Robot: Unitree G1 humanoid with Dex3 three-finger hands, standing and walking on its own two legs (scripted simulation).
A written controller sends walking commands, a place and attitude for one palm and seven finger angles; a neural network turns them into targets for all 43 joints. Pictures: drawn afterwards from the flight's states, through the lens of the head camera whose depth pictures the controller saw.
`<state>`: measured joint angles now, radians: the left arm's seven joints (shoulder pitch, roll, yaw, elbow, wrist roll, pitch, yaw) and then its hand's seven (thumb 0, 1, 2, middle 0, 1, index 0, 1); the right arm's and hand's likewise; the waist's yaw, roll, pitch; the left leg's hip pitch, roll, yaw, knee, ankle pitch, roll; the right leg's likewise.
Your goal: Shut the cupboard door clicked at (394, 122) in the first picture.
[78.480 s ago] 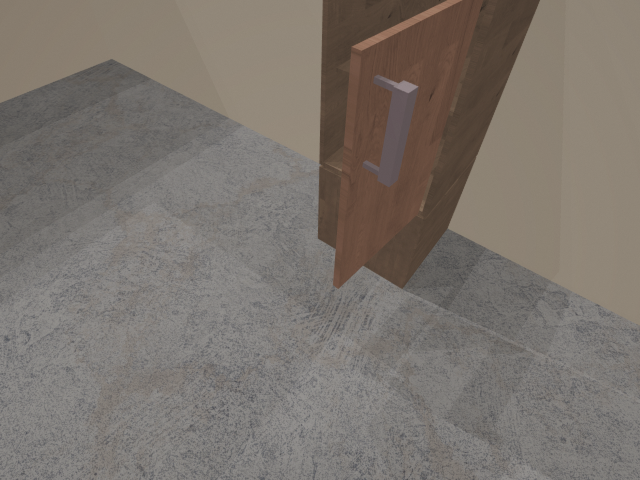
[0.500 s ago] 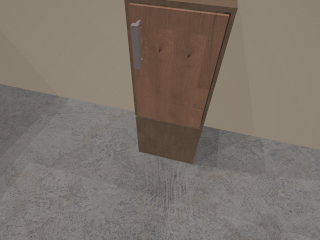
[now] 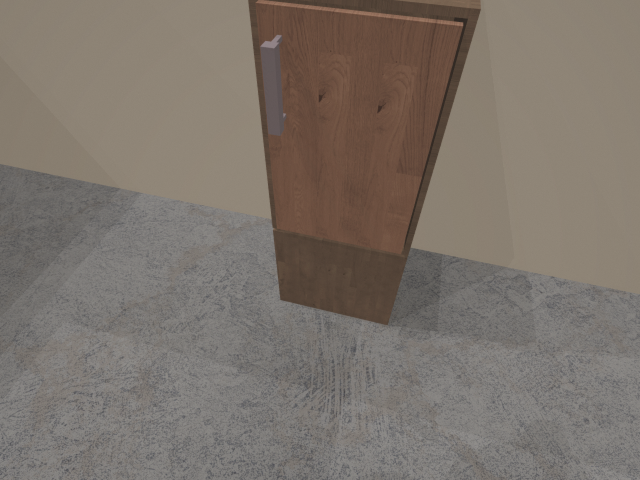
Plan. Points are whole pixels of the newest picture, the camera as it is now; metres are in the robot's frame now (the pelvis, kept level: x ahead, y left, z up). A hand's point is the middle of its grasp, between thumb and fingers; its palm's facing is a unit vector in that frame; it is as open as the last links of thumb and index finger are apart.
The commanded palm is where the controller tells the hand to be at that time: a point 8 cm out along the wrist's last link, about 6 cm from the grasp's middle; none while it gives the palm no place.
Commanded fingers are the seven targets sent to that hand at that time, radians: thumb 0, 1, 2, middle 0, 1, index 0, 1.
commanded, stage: look to check the result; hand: left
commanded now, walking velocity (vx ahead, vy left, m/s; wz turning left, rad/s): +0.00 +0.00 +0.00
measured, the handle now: (277, 86) +0.79 +0.13 +0.10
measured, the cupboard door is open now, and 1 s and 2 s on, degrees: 0 0 0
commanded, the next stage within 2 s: stand and wait in 0.04 s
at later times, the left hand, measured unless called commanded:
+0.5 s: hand out of the picture -0.01 +0.16 -0.18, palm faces +0.04 -0.98 -0.17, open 7.4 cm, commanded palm none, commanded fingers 0.00 0.90 0.90 -0.20 -0.30 -0.20 -0.30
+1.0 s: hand out of the picture -0.01 +0.16 -0.18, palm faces +0.04 -0.99 -0.17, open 7.4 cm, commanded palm none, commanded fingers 0.00 0.90 0.90 -0.20 -0.30 -0.20 -0.30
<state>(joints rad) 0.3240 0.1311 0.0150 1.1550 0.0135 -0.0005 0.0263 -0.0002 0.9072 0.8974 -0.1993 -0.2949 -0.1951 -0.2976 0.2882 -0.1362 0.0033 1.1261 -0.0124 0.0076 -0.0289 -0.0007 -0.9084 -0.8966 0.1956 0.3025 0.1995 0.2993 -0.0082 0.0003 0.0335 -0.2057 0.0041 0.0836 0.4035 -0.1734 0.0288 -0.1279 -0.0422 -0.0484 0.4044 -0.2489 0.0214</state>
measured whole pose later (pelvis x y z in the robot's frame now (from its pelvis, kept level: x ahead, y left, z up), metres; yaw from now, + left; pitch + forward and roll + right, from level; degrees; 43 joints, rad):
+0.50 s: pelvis +0.01 +0.00 +0.00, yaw +0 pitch -2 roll +0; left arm 0.31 0.14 0.01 1.15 0.01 -0.01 0.03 0.00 0.91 0.90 -0.20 -0.29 -0.20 -0.30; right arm 0.28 -0.14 0.01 1.13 -0.01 0.01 -0.03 0.00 -0.91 -0.90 0.20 0.30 0.20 0.30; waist -0.01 0.00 0.04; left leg -0.19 0.01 0.08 0.39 -0.18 0.02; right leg -0.10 -0.04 -0.05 0.38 -0.25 0.02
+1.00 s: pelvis +0.02 +0.00 +0.00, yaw +0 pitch -2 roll +0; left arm 0.31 0.14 0.01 1.16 0.01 -0.01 0.03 0.00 0.91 0.90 -0.20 -0.30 -0.20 -0.30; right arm 0.27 -0.14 0.01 1.14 -0.01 0.00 -0.03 0.00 -0.91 -0.90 0.20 0.30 0.20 0.30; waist -0.01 -0.01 0.04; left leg -0.17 0.01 0.08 0.39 -0.19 0.02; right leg -0.09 -0.04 -0.05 0.37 -0.25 0.02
